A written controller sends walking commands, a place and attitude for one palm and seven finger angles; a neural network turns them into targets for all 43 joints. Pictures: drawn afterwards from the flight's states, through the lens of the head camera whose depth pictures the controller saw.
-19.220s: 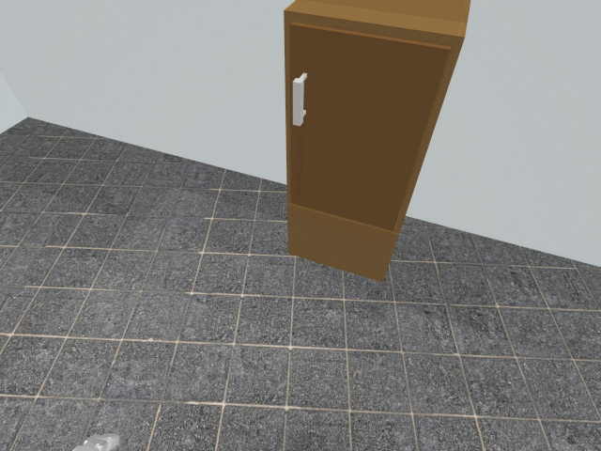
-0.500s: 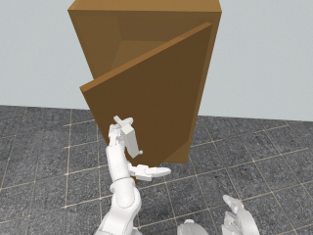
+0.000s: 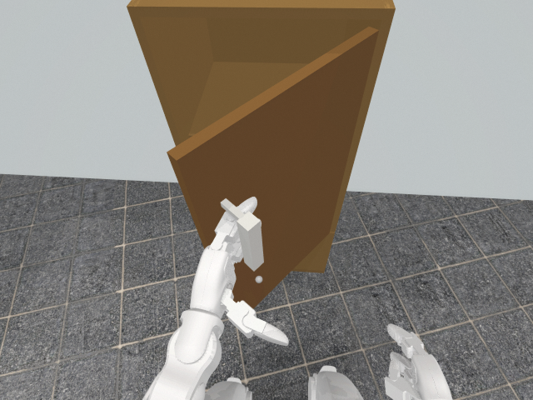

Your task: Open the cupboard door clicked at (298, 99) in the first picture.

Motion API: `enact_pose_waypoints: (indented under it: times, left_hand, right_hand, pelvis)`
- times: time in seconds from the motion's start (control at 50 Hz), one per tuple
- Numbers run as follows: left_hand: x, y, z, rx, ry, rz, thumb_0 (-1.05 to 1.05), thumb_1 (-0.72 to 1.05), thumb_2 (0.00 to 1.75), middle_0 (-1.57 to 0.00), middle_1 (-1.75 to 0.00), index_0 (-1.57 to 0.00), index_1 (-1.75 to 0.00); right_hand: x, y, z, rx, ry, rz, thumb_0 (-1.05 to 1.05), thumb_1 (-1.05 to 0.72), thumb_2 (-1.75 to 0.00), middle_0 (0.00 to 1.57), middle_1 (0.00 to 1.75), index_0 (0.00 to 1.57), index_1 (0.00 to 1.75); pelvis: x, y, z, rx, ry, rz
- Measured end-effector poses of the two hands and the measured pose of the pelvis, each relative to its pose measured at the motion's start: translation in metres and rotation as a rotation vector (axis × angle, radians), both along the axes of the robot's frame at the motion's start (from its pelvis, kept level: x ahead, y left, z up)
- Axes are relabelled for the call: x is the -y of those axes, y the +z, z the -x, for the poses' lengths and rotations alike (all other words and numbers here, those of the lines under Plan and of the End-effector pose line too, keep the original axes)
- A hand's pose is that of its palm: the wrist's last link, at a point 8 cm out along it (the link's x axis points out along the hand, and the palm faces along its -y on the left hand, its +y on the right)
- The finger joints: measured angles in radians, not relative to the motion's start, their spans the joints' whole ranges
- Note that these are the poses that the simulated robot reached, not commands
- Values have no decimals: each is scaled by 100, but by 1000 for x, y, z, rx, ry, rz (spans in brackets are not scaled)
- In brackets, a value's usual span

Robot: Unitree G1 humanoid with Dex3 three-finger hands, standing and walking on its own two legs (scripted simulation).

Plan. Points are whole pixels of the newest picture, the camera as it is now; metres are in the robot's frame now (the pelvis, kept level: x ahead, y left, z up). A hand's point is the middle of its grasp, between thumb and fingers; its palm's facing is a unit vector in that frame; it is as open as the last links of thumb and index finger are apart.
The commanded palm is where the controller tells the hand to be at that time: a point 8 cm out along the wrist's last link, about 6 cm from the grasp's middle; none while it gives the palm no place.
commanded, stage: slide the hand sideways off the handle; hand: left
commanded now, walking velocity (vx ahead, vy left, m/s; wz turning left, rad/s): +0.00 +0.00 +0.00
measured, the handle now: (241, 235) +0.34 +0.05 +0.06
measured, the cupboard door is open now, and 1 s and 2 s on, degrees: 50 49 49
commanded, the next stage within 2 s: draw the hand back to the body in 0.92 s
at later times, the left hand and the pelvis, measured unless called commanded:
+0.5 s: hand (233, 304) +0.24 +0.06 +0.06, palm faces -0.10 -0.99 +0.01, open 16.2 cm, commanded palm +0.21 +0.12 +0.06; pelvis +0.02 +0.00 -0.01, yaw -1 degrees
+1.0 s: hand (193, 329) +0.21 +0.11 +0.06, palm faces -0.07 -1.00 -0.01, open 16.2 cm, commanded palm +0.19 +0.16 +0.06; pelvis +0.02 -0.01 -0.02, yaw +0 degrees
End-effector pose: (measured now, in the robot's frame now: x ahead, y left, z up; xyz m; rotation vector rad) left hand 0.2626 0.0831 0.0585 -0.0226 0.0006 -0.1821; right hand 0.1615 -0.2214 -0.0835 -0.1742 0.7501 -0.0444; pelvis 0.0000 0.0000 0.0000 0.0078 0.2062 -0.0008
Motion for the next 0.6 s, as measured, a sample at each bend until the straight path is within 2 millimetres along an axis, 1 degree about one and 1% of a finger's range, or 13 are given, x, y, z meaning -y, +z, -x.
enact_pose_waypoints:
  times: [0.12,0.2,0.38,0.5,0.6]
  left_hand:
    - [1,3,6,13,45,4,-1,-50,30,-16,-31,-16,-32]
    - [-3,2,15,12,52,-7,-1,-50,30,-15,-31,-16,-31]
    - [-23,1,31,-11,68,-19,-1,-50,30,-16,-31,-17,-31]
    - [-30,1,38,-20,79,-16,-1,-50,30,-17,-31,-18,-31]
    - [-35,0,43,-26,79,-26,-1,-50,30,-17,-31,-18,-31]
  right_hand:
    - [-3,4,1,6,-2,-4,1,-91,-90,20,30,20,30]
    - [-5,5,-2,6,-1,-7,1,-91,-90,20,30,20,30]
    - [-8,7,-18,33,10,-7,1,-91,-90,20,30,20,30]
    - [-6,8,-30,60,18,-2,1,-91,-90,20,30,20,30]
    - [-2,7,-36,69,17,2,1,-91,-90,20,30,20,30]
  pelvis:
    - [-3,-2,-4,-13,-15,-5]
    - [-3,-3,-7,-15,-19,-4]
    - [-1,-5,-15,-25,-14,3]
    - [1,-8,-19,-37,-9,6]
    - [4,-11,-22,-47,-8,5]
